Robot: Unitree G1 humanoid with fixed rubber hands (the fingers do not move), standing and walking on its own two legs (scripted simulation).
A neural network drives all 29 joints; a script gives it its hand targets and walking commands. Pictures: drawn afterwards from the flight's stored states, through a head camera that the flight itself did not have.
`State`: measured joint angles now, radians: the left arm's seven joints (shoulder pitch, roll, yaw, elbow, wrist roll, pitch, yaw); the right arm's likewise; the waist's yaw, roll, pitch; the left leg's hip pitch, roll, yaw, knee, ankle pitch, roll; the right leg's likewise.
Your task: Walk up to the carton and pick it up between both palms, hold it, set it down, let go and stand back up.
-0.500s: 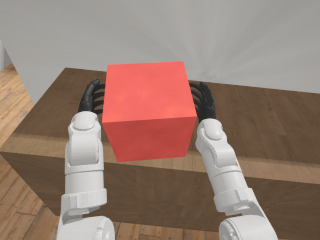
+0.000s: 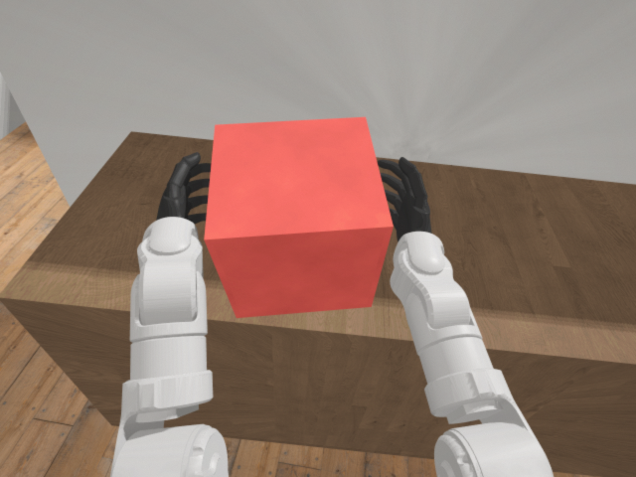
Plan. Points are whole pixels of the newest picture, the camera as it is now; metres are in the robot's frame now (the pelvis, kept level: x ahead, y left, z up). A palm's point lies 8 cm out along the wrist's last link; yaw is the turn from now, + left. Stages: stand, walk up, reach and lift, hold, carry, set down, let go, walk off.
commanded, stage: hold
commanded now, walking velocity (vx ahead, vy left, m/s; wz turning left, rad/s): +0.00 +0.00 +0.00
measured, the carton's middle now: (298, 221) +0.39 -0.01 +0.13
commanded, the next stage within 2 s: none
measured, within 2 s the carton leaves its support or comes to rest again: neither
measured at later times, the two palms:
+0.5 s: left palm (179, 218) +0.36 +0.13 +0.17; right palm (413, 226) +0.35 -0.14 +0.16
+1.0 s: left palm (180, 221) +0.36 +0.13 +0.17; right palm (413, 229) +0.35 -0.14 +0.16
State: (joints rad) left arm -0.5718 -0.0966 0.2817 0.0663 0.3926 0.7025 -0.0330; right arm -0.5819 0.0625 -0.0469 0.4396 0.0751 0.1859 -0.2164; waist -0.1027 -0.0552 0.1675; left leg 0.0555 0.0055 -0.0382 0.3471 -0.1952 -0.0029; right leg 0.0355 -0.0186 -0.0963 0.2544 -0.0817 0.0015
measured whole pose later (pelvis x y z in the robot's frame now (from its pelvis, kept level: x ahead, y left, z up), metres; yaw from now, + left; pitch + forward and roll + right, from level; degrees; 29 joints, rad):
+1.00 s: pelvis +0.00 +0.00 +0.00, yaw +0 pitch -12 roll -1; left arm -0.56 -0.10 0.28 0.07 0.39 0.71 -0.03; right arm -0.56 0.07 -0.05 0.44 0.08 0.18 -0.22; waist -0.11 -0.05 0.16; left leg 0.06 0.00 -0.04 0.34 -0.19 0.00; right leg 0.04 -0.02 -0.10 0.26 -0.09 0.00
